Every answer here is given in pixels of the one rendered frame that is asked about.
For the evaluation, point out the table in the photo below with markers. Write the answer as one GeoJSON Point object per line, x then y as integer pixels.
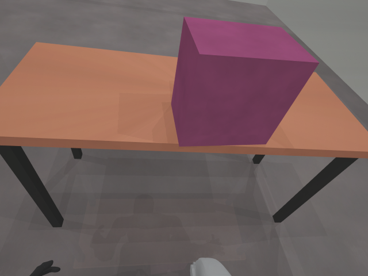
{"type": "Point", "coordinates": [76, 97]}

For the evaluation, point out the carton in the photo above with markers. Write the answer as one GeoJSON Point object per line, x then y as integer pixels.
{"type": "Point", "coordinates": [235, 82]}

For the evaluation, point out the robot right thigh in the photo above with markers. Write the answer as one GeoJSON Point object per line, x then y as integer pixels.
{"type": "Point", "coordinates": [208, 267]}

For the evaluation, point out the left robot hand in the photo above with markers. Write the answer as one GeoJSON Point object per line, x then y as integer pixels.
{"type": "Point", "coordinates": [45, 268]}

